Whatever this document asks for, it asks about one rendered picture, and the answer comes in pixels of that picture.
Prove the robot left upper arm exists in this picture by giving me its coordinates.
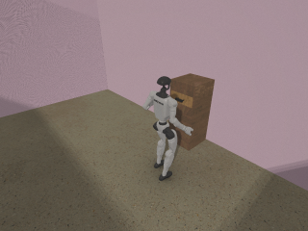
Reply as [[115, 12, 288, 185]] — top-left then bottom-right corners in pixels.
[[142, 90, 157, 110]]

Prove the drawer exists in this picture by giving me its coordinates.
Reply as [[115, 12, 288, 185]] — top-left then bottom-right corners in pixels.
[[171, 90, 193, 108]]

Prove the left robot shin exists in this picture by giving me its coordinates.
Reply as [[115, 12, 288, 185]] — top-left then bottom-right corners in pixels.
[[156, 141, 166, 164]]

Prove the robot right upper arm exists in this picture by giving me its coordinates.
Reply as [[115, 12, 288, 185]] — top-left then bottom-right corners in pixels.
[[167, 97, 178, 124]]

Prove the left robot foot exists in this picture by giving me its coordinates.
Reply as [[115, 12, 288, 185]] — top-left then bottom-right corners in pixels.
[[154, 160, 165, 168]]

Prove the handle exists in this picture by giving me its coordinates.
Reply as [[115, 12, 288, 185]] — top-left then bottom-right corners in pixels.
[[175, 97, 184, 102]]

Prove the robot right forearm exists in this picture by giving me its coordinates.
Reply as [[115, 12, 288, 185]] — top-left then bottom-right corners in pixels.
[[173, 118, 188, 132]]

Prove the robot right hand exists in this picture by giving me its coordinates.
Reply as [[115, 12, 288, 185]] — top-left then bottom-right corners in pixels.
[[185, 126, 193, 136]]

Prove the cabinet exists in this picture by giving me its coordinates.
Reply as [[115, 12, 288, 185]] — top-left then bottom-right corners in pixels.
[[168, 73, 215, 151]]

